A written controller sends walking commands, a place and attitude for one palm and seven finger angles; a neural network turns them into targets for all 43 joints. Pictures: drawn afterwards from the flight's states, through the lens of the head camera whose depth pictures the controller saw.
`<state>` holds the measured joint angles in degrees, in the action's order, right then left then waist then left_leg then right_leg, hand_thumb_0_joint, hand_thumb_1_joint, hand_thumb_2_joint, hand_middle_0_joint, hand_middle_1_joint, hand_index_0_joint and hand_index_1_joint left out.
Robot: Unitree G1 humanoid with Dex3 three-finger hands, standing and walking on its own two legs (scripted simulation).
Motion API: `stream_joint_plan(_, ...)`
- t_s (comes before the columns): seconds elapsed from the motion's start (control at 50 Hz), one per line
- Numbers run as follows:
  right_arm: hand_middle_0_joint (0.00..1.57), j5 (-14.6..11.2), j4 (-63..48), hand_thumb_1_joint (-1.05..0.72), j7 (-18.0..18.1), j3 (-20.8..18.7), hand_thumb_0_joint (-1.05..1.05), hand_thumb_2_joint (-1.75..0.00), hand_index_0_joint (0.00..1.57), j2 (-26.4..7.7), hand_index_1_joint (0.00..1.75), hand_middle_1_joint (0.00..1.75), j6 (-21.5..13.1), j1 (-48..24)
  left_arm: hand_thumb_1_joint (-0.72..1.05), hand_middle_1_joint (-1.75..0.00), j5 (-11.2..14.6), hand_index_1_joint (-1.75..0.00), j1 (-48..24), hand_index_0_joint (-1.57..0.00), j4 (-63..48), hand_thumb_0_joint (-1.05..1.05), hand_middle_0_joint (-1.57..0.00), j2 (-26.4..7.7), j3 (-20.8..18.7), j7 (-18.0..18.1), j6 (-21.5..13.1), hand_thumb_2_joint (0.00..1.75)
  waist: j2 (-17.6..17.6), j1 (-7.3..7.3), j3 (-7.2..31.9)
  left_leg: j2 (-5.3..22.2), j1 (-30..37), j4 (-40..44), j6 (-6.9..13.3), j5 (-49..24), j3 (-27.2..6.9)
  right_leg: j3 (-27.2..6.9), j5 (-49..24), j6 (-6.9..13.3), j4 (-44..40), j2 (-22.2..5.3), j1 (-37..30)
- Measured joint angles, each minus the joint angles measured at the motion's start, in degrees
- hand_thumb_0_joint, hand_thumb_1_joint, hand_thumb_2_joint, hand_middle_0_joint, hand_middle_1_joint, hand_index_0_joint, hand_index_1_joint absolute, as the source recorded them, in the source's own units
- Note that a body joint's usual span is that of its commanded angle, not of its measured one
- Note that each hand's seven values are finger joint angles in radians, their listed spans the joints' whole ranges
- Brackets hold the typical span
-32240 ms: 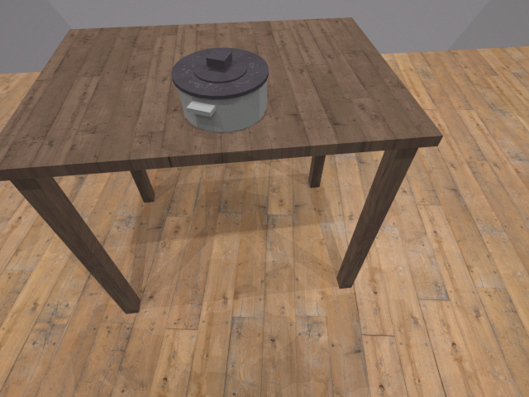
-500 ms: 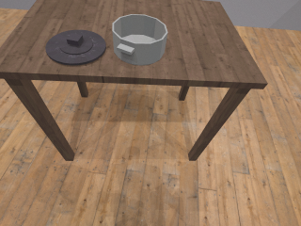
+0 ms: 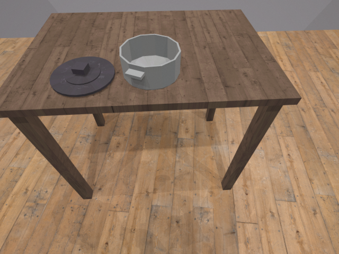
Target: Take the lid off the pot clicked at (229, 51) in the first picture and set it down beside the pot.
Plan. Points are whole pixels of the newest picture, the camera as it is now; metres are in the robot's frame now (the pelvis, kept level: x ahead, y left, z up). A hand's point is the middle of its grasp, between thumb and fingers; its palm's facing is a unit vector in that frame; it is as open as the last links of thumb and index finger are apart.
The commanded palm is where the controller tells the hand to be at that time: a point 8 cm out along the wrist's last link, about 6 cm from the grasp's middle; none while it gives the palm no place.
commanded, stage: stop stepping back and stand still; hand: left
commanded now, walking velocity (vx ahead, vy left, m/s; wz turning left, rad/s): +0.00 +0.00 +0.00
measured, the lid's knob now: (80, 68) +0.63 +0.32 +0.07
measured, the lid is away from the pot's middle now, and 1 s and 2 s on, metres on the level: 0.23 0.23 0.23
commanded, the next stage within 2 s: let the arm hang, fingers relaxed in 0.14 s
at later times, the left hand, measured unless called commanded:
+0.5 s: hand out of the picture +0.05 +0.17 -0.18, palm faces +0.00 -0.98 -0.21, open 7.3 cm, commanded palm none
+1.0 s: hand out of the picture +0.05 +0.18 -0.18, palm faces +0.01 -0.98 -0.21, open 7.3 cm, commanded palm none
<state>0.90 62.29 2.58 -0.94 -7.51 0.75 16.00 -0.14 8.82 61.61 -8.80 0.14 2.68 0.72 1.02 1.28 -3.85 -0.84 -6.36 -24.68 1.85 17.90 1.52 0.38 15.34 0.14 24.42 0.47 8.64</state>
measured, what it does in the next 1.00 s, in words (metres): stands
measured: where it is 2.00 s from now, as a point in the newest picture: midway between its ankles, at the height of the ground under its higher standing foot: outside the picture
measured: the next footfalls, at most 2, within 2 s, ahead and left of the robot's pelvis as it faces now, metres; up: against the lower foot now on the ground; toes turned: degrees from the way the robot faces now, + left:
none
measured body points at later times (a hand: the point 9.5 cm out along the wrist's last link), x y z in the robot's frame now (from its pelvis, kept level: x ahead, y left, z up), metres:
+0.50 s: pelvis +0.01 +0.00 +0.00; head +0.05 +0.00 +0.45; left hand +0.05 +0.23 -0.16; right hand -0.01 -0.22 -0.16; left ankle -0.05 +0.10 -0.74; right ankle -0.03 -0.12 -0.74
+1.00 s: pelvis +0.01 +0.00 +0.00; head +0.04 +0.00 +0.45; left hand +0.05 +0.23 -0.16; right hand -0.01 -0.21 -0.16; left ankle -0.05 +0.10 -0.74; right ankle -0.03 -0.12 -0.74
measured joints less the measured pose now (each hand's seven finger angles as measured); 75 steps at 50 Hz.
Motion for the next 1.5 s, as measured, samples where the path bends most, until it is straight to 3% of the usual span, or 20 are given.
stream_joint_plan(0.2,0.2,0.07,-0.18,-0.92,0.36,-0.5,0.0,-0.9,0.2,-0.03,0.3,0.3,-0.66,0.08,0.91,-0.3,-0.09,-0.3,-1.3,-0.21,-0.6,0.0,-0.2,0.54,-0.79,-0.21,0.02,0.9,-1.06,0.5,0.36,0.3,1.4,0.8,-0.25,0.48,0.5,-0.5,0.63,0.21,-0.13,0.34,-0.89)
stream_joint_plan(0.6,0.2,-0.11,0.47,-0.91,0.58,-0.5,0.0,-0.9,0.2,1.06,0.3,0.3,-0.37,0.94,0.92,-0.3,-0.02,-0.3,2.93,-0.2,1.74,0.01,-0.2,-0.28,-1.38,0.2,0.47,0.9,-0.89,-0.13,-1.32,0.53,2.05,1.45,-0.25,0.66,0.63,-0.62,0.51,0.2,-1.21,0.57,-1.68)
stream_joint_plan(1.5,0.2,-0.02,0.83,-0.91,0.38,-0.09,0.0,-0.9,0.2,1.38,0.3,0.3,-0.3,0.62,0.93,-0.3,0.01,-0.3,1.97,-0.2,2.22,0.01,-0.2,-0.08,-1.75,0.13,0.4,0.9,-0.76,-0.05,-2.16,0.06,2.28,2.81,-0.06,-1.13,0.76,-0.71,-0.87,0.02,-1.85,0.1,-1.59)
